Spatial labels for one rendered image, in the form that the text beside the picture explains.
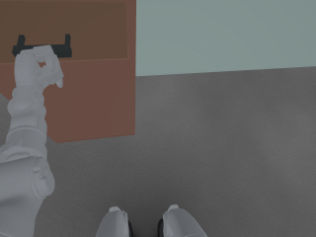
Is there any drawer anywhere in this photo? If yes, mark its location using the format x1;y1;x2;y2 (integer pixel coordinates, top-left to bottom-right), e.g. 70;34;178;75
0;0;128;63

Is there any robot left hand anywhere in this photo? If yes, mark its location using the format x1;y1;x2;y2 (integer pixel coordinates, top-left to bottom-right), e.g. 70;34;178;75
14;44;64;93

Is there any handle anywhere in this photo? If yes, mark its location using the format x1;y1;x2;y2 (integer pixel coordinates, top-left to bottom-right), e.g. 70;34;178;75
12;34;72;58

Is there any right robot shin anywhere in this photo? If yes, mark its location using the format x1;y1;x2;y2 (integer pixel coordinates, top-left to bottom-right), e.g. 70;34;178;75
163;204;179;237

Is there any left robot forearm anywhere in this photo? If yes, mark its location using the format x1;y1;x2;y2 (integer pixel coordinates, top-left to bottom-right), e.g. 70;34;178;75
0;85;47;164

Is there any robot left thigh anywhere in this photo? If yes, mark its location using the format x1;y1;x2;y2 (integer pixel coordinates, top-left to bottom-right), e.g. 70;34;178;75
96;210;129;237

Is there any cabinet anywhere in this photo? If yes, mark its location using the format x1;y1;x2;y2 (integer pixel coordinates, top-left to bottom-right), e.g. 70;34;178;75
0;0;136;143

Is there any left robot upper arm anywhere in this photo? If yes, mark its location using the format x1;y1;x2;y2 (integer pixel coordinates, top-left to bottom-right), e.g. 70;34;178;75
0;155;55;237

